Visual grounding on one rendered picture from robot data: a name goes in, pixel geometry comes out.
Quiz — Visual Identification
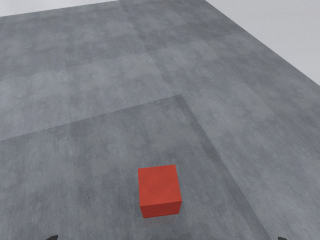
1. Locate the carton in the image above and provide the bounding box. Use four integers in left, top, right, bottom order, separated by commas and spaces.
138, 164, 182, 219

